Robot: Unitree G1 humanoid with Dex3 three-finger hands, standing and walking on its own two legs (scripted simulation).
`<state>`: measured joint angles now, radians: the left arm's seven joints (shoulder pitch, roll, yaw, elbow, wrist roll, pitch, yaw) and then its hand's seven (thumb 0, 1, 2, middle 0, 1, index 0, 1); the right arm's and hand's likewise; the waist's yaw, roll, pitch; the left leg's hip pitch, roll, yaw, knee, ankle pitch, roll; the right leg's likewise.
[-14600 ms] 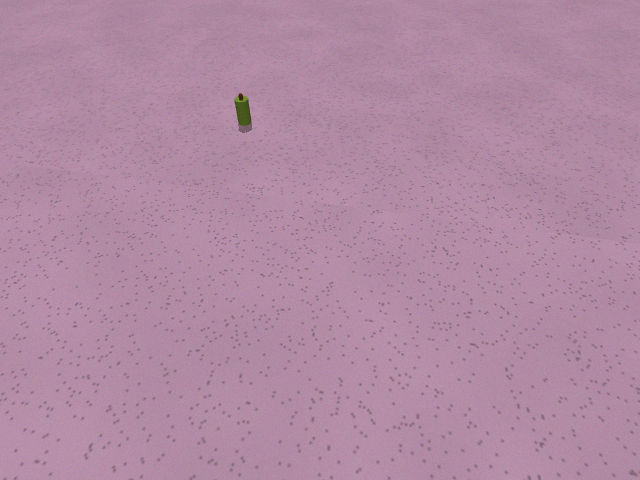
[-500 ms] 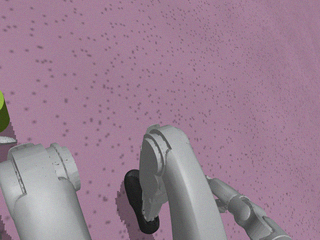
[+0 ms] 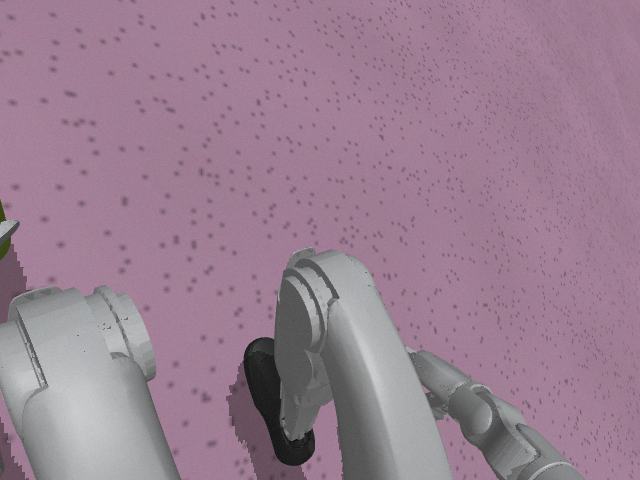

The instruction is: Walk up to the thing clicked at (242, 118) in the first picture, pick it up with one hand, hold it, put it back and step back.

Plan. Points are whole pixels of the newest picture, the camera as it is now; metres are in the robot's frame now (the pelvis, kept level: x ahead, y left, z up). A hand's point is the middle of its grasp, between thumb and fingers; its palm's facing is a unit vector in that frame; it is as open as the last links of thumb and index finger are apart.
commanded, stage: close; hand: left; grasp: from the side
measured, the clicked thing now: out of the picture +0.43 +0.28 -0.19
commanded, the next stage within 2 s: settle in 0.10 s
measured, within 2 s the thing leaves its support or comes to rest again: leaves its support in 0.58 s
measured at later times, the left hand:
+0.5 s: hand out of the picture +0.42 +0.29 -0.16, palm faces +0.34 -0.94 +0.00, open 11.0 cm
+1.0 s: hand out of the picture +0.39 +0.32 -0.06, palm faces +0.33 -0.94 -0.06, open 11.0 cm
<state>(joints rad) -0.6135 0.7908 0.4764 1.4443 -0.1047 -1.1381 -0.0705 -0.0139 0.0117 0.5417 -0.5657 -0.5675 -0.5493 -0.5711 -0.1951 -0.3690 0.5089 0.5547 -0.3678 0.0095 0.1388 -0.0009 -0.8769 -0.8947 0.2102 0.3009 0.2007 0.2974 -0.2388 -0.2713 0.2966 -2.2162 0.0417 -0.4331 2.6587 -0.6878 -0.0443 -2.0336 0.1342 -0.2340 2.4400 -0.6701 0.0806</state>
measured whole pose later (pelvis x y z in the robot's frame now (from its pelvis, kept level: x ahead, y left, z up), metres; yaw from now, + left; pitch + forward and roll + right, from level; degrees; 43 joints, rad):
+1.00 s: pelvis +0.02 -0.01 +0.04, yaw +4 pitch +24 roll -13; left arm -0.45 0.57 0.37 0.83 -0.16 -0.71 -0.11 0.01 -0.45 0.98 -0.67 -1.01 -0.65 -1.00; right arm -0.04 -0.30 0.23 0.64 -0.19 0.06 0.11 0.00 -0.91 -0.90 0.21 0.30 0.20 0.30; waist -0.13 -0.10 0.07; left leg -2.25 0.05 -0.29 2.49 -0.70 -0.04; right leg -2.08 0.07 -0.16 2.36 -0.73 0.05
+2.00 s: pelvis +0.02 -0.02 +0.09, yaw +11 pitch +32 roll -5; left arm -0.50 0.41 0.38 0.74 -0.14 -0.54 -0.18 0.01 -0.56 1.10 -0.69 -1.05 -0.67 -1.04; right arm 0.05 -0.27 0.04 0.69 -0.08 0.02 0.05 0.00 -0.92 -0.91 0.21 0.30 0.20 0.30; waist -0.10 -0.01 -0.08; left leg -2.17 0.06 -0.16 2.26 -0.66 -0.05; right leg -2.07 0.03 -0.06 2.24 -0.73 0.01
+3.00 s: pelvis +0.05 -0.02 +0.24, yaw +14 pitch +31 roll -4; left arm -0.22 0.31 0.25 0.31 -0.20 -0.29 -0.12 0.01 -0.55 1.10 -0.68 -1.06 -0.66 -1.05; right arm 0.11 -0.24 -0.01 0.63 0.02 -0.03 -0.03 0.01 -0.92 -0.90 0.21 0.30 0.20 0.30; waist -0.04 0.04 -0.18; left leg -1.70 0.07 -0.08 1.78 -0.63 -0.03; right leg -1.61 0.01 -0.04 1.76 -0.69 0.01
